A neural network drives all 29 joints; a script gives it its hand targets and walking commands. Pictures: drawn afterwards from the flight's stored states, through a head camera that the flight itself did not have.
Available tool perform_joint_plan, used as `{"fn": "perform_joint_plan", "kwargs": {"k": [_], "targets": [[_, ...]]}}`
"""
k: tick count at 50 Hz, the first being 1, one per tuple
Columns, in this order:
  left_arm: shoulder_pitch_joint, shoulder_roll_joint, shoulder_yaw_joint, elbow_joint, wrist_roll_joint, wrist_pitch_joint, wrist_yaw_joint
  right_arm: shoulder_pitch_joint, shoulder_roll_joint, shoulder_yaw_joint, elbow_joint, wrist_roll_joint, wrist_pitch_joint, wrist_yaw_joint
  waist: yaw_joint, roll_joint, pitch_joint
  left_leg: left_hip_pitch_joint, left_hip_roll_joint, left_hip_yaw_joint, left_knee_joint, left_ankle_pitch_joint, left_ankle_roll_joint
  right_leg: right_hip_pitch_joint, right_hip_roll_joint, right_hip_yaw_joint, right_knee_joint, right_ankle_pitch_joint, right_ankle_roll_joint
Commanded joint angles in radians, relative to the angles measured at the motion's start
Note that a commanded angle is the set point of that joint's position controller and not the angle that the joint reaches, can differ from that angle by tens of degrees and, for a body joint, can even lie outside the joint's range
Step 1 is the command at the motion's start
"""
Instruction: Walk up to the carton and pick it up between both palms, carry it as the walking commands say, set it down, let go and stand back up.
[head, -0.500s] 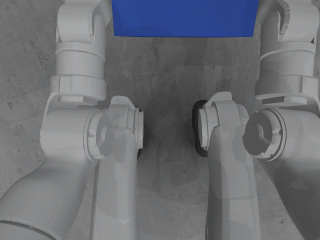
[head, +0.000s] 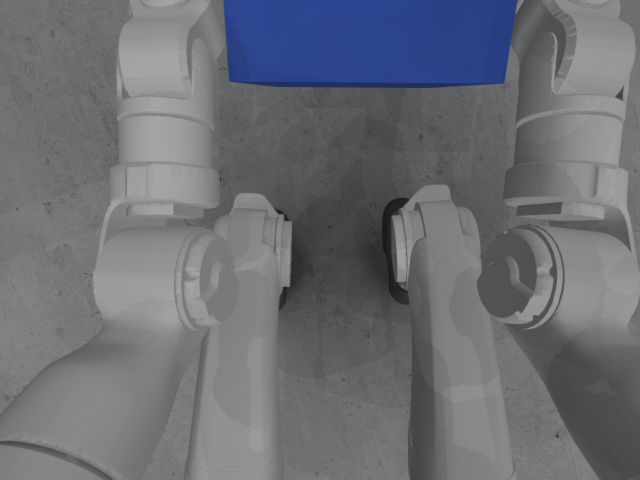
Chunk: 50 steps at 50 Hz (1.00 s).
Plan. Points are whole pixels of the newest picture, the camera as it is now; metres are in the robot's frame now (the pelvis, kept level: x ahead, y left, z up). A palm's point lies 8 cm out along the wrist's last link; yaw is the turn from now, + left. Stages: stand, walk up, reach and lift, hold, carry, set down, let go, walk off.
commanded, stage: reach and lift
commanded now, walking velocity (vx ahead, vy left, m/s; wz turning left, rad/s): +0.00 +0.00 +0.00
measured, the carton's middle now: out of the picture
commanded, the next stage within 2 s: none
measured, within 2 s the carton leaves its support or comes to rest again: neither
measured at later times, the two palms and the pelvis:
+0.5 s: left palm out of the picture +0.53 +0.12 -0.03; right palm out of the picture +0.52 -0.17 -0.03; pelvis +0.00 +0.00 +0.05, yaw +0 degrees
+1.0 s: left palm out of the picture +0.51 +0.12 +0.04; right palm out of the picture +0.50 -0.17 +0.04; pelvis +0.00 +0.00 +0.11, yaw +0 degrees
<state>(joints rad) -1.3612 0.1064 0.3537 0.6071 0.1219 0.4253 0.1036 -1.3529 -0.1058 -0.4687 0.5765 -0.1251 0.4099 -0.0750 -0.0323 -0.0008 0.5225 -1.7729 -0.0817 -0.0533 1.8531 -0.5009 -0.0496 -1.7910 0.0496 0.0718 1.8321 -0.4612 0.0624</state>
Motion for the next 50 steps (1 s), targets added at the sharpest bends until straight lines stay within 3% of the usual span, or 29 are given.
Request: {"fn": "perform_joint_plan", "kwargs": {"k": [1, 50], "targets": [[-0.713, -1.082, -0.585, -0.086, -0.2, -0.038, -0.301, -0.655, 1.137, 0.689, 0.013, 0.198, 0.013, 0.288, -0.009, 0.0, -2.213, 0.548, -0.096, 0.141, -0.219, 0.147, 0.024, 0.625, 0.11, -0.17, -0.189, 0.167, -0.022], [-0.497, -1.178, -0.673, -0.139, -0.199, -0.038, -0.322, -0.456, 1.245, 0.792, -0.047, 0.206, 0.01, 0.294, 0.002, -0.007, -2.202, 0.907, -0.092, 0.081, -0.585, 0.141, 0.027, 1.005, 0.116, -0.112, -0.55, 0.155, -0.026]]}}
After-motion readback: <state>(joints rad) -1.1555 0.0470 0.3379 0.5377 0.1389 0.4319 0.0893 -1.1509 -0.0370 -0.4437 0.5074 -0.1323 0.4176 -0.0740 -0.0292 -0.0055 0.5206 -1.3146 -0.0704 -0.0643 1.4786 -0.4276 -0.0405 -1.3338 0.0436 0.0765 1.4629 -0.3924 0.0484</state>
